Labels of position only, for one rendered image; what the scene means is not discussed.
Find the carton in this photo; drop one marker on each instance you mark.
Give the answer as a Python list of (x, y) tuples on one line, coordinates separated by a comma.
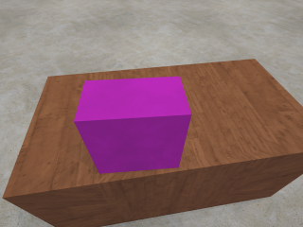
[(133, 124)]

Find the pedestal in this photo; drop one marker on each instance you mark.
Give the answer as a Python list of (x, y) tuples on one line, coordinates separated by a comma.
[(244, 142)]

